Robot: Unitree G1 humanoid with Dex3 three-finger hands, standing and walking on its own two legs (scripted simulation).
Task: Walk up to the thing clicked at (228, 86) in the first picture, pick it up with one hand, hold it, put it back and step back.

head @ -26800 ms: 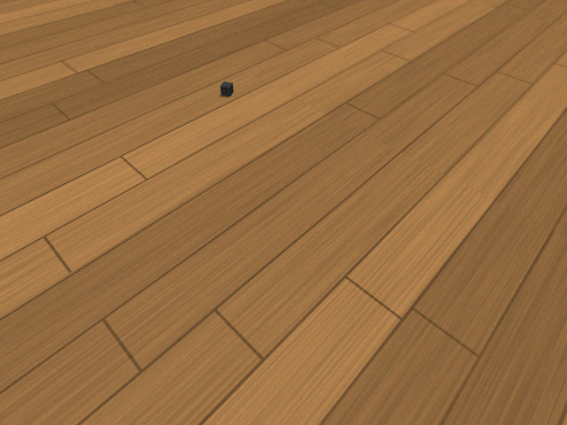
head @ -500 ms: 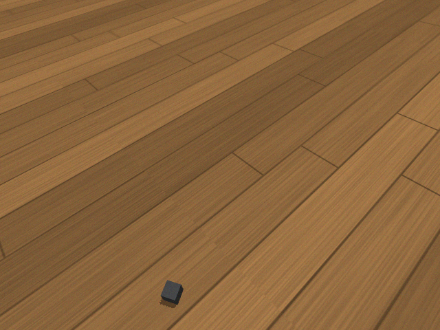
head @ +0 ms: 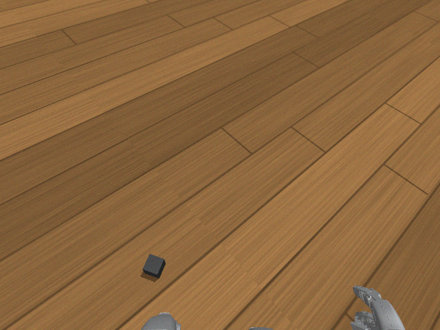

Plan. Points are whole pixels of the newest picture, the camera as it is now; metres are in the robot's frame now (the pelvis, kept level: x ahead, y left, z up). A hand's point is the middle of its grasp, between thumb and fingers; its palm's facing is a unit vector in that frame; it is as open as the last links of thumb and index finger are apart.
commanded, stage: walk up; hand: left
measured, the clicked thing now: (154, 266) +0.42 +0.24 -0.72
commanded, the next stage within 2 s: stand in 1.52 s
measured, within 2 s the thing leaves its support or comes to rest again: neither
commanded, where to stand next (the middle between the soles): +0.04 +0.00 m, yaw +0 degrees
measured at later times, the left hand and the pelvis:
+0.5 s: hand out of the picture +0.03 +0.27 -0.13, palm faces +0.03 -0.92 -0.38, open 7.4 cm; pelvis -0.05 -0.01 +0.01, yaw +2 degrees
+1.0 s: hand out of the picture +0.04 +0.27 -0.13, palm faces +0.04 -0.94 -0.35, open 7.4 cm; pelvis -0.02 +0.01 +0.02, yaw +3 degrees
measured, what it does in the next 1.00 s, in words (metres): steps on the spot: right foot, then left foot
